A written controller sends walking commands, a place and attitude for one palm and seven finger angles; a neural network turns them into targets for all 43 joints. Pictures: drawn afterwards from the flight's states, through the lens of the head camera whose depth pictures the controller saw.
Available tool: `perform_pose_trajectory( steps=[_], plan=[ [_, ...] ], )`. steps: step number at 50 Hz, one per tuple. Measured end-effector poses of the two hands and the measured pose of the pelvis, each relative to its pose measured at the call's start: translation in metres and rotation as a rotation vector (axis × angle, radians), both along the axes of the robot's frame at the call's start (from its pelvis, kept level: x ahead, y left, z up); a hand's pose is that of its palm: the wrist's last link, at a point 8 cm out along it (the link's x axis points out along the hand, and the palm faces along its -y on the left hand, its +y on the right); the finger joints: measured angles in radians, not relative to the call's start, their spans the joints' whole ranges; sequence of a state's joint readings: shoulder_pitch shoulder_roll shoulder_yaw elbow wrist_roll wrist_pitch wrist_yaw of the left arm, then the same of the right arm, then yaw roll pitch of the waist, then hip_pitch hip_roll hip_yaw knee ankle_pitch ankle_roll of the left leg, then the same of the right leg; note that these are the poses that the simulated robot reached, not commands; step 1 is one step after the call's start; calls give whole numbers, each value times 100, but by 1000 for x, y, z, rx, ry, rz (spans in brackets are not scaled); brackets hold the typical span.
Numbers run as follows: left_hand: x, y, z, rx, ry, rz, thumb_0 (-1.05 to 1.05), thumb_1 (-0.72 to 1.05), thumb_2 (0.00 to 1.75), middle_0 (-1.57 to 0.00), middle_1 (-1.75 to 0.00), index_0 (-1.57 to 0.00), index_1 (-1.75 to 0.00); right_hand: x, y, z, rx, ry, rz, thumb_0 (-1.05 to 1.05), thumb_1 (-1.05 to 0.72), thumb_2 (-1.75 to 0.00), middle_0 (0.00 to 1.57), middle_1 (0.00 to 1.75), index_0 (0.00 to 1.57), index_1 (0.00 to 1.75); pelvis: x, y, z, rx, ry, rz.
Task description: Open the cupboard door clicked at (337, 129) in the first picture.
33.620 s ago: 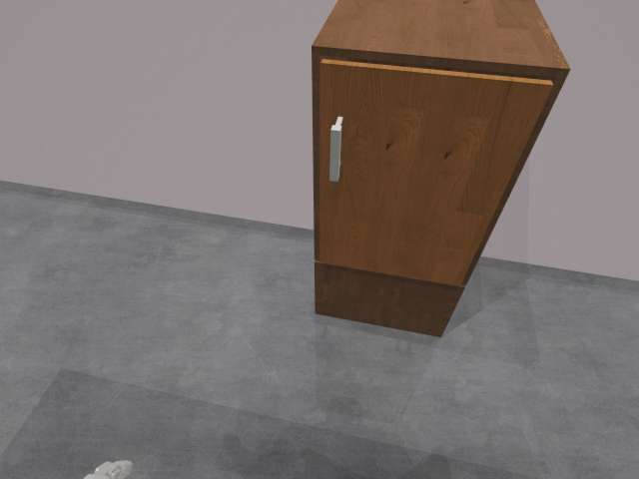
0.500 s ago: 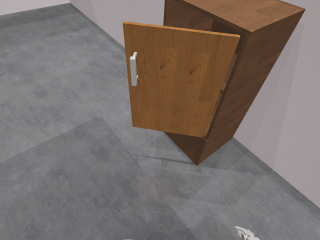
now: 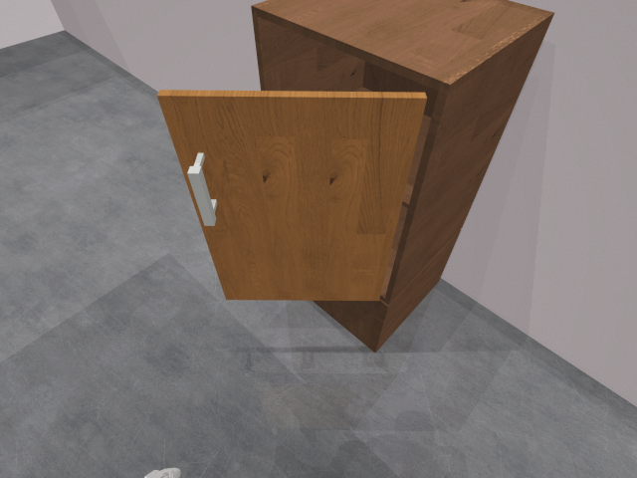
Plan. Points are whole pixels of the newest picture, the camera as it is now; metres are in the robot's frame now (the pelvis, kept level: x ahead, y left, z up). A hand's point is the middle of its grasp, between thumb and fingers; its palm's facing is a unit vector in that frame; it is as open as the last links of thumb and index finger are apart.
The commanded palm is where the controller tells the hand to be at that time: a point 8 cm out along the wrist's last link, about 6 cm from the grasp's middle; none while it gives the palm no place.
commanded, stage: come to a stop and stand still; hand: left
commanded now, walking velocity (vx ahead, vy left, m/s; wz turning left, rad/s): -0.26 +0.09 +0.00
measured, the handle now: (205, 190) +0.58 +0.22 +0.00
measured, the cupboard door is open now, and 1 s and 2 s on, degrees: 43 43 43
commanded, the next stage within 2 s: look again from close up in 0.94 s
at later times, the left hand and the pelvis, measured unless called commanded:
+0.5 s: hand out of the picture -0.03 +0.22 -0.17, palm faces +0.10 -0.97 -0.21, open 7.3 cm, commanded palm none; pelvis -0.03 +0.02 +0.01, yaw +1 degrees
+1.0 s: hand out of the picture -0.06 +0.17 -0.17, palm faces +0.03 -0.99 -0.15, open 7.3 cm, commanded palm none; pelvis -0.05 +0.01 +0.01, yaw +1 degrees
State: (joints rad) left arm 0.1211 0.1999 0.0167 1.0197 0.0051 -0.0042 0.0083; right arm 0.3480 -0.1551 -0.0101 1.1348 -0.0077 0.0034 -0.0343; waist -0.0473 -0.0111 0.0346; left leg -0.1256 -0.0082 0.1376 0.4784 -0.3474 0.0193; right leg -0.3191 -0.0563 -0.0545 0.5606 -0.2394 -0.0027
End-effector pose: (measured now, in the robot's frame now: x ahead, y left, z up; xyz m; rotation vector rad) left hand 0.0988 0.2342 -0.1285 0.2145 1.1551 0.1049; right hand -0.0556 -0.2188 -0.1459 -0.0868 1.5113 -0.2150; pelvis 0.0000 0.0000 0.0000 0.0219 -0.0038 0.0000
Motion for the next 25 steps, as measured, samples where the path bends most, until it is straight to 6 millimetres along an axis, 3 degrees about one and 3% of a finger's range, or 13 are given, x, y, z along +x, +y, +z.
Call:
perform_pose_trajectory(
  steps=[4,8,15,20,25],
  plan=[
    [7,-10,-2,-10,7,13,0,91,90,-20,-30,-20,-30,11,3,-1,16,7,1,1,-91,-90,20,30,20,30,4,-3,0,4,7,14],
    [-6,-12,-7,-26,15,46,0,91,90,-20,-30,-20,-30,28,0,0,1,-21,26,1,-91,-90,20,30,20,30,-2,-1,-1,-2,-1,27],
    [-59,11,-25,-62,89,121,0,91,90,-20,-30,-21,-30,61,0,12,-79,-151,94,1,-91,-90,20,30,20,30,-22,17,-4,-18,-15,23],
    [-99,30,-20,-41,170,159,0,92,90,-20,-30,-20,-30,76,9,22,-87,-207,137,0,-91,-90,20,30,20,30,-27,24,3,-25,1,19],
    [-133,34,-13,-16,224,176,0,91,90,-20,-30,-20,-30,88,17,19,-54,-248,163,1,-90,-90,20,30,20,30,-33,23,5,-17,9,14]
  ],
)
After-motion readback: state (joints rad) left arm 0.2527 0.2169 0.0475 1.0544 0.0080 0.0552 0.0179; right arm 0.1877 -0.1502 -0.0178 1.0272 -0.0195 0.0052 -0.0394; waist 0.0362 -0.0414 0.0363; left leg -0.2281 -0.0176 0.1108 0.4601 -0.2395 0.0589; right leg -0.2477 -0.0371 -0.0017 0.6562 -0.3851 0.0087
